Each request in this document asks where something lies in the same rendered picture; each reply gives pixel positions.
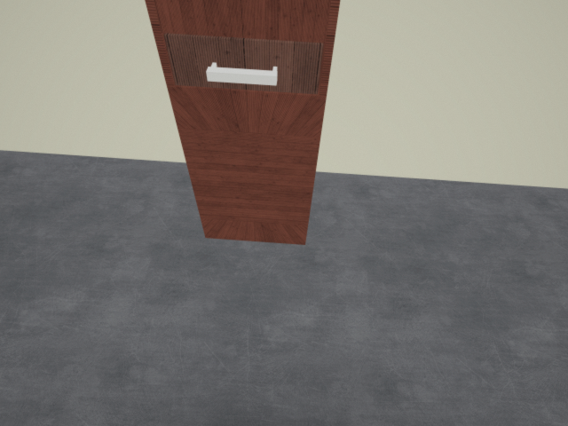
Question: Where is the drawer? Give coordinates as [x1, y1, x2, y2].
[164, 33, 323, 94]

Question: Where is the handle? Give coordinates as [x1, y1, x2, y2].
[206, 62, 278, 86]

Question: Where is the cabinet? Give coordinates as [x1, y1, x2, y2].
[145, 0, 340, 245]

